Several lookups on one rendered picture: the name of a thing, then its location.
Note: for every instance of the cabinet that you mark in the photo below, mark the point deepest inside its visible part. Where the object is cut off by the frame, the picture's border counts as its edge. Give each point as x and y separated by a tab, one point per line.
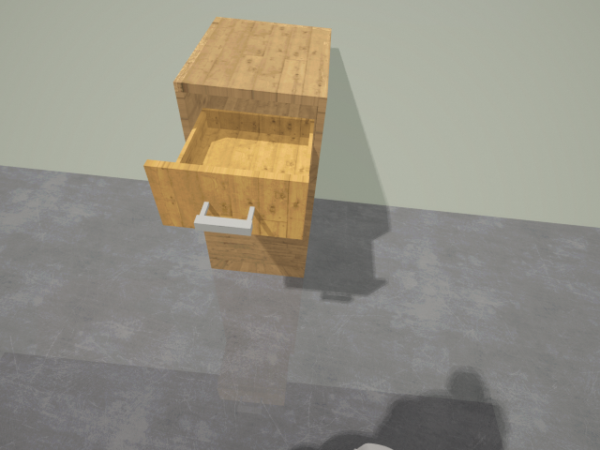
259	67

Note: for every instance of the drawer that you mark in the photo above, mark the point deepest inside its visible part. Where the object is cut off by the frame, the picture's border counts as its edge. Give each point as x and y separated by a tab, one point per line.
235	160

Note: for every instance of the handle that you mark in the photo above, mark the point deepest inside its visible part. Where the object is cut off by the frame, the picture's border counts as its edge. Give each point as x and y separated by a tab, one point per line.
206	223

